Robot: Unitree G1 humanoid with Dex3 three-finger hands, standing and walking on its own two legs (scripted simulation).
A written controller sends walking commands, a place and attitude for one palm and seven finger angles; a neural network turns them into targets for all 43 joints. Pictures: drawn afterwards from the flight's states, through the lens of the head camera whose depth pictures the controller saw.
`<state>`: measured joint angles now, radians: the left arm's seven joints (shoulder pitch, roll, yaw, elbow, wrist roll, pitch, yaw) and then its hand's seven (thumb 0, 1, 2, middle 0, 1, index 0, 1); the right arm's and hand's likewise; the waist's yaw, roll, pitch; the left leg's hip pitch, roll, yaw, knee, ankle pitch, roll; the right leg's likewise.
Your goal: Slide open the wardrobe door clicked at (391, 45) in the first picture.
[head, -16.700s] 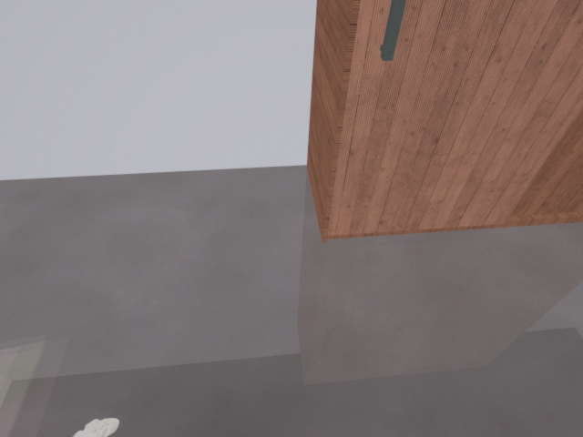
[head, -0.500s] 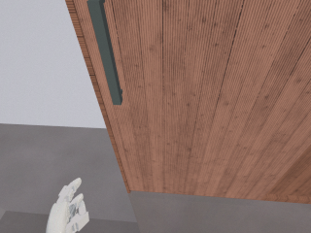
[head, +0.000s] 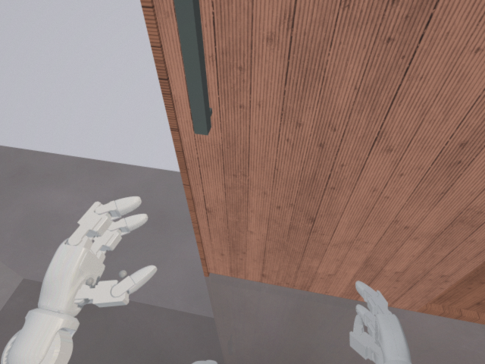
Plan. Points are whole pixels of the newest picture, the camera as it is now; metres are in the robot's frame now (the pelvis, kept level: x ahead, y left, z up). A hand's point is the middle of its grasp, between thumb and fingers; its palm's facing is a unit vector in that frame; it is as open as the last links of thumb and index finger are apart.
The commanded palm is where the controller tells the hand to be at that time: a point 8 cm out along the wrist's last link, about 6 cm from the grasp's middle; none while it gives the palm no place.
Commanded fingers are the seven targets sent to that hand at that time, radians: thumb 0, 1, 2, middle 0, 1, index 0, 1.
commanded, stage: raise the hand with hooked fingers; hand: left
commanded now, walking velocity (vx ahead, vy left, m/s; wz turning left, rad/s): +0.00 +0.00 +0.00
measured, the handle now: (197, 49) +0.52 +0.14 +0.26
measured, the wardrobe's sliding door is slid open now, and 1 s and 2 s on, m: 0.00 0.00 0.00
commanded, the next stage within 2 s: move the hooked fingers beside the handle in 1.42 s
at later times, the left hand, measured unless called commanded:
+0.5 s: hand (65, 207) +0.25 +0.25 +0.19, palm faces -0.01 -0.99 -0.13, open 13.1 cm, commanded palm +0.22 +0.30 +0.20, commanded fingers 0.00 -0.50 0.30 -0.30 -1.20 -0.30 -1.20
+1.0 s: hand (5, 117) +0.29 +0.29 +0.29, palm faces +0.05 -0.99 -0.14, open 14.0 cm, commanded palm +0.25 +0.32 +0.28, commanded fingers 0.00 -0.50 0.30 -0.30 -1.20 -0.30 -1.20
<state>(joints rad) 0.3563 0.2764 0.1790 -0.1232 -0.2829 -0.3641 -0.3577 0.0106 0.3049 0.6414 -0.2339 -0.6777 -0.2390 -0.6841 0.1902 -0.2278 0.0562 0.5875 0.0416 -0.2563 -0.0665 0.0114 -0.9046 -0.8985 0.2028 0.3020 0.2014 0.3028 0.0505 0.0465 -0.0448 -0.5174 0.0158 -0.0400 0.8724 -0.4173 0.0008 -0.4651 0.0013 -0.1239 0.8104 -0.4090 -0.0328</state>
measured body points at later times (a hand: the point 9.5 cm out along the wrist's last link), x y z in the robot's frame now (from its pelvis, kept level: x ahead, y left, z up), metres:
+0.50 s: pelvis +0.01 +0.01 +0.03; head -0.02 +0.00 +0.48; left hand +0.24 +0.30 +0.20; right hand +0.20 -0.23 -0.02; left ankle +0.02 +0.12 -0.70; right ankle +0.01 -0.10 -0.70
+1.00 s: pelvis +0.00 +0.00 +0.04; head -0.03 -0.02 +0.49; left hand +0.28 +0.34 +0.30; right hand +0.20 -0.22 -0.03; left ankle +0.02 +0.12 -0.70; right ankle +0.01 -0.10 -0.70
